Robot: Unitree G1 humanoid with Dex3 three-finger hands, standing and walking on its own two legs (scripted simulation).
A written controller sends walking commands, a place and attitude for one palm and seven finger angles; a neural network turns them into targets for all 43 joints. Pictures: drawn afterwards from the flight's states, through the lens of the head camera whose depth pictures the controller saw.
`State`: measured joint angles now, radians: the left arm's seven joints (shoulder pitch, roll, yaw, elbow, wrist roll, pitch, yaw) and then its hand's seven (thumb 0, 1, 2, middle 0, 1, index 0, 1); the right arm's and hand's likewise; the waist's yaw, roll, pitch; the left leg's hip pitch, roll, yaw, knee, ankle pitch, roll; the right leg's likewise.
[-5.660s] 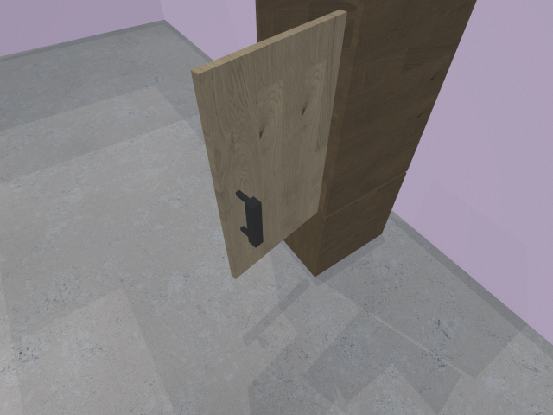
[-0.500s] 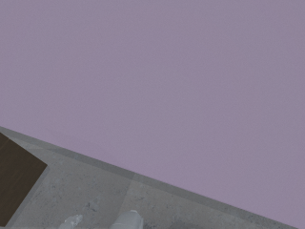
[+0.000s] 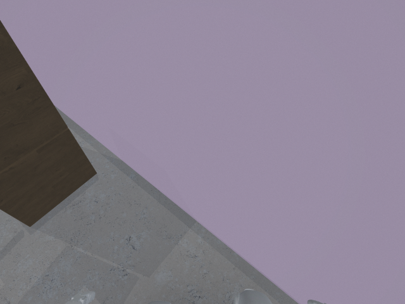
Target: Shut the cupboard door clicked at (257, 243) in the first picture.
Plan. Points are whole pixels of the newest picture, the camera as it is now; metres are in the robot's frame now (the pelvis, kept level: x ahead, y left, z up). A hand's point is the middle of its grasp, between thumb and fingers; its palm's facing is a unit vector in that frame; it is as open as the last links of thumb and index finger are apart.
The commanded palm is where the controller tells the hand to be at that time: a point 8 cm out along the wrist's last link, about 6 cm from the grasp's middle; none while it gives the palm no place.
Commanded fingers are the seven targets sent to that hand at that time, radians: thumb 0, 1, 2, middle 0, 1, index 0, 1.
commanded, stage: turn to face it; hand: left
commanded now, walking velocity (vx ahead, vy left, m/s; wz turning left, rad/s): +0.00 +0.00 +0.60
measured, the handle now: out of the picture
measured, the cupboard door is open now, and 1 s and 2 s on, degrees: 100 100 100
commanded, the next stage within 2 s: take the last steps up to it in 1.68 s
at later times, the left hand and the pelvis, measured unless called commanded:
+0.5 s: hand out of the picture -0.01 +0.18 -0.18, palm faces +0.35 -0.91 -0.22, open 7.3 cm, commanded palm none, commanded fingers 0.00 0.90 0.90 -0.20 -0.30 -0.20 -0.30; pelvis +0.00 -0.03 -0.01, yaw +20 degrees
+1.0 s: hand out of the picture -0.02 +0.14 -0.15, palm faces +0.57 -0.77 -0.28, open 7.3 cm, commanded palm none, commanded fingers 0.00 0.90 0.90 -0.20 -0.30 -0.20 -0.30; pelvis +0.02 -0.07 +0.00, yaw +37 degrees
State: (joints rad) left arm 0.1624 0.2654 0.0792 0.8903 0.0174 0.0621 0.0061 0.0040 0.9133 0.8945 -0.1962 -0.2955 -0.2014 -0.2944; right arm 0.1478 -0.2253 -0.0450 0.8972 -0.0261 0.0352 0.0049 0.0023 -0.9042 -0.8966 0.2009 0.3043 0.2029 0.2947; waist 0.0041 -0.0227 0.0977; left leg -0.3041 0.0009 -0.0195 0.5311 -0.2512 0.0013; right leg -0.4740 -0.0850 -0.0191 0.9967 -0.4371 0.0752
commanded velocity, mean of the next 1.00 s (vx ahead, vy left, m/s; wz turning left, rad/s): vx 0.00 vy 0.00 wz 0.60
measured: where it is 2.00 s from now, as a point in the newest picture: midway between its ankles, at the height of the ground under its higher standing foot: outside the picture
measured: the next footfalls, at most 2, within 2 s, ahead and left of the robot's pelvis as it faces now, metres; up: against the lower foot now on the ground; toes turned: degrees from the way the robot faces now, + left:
right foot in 0.12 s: +0.05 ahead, -0.15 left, +0.00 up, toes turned +2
left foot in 0.48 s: +0.01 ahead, +0.09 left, +0.00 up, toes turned +24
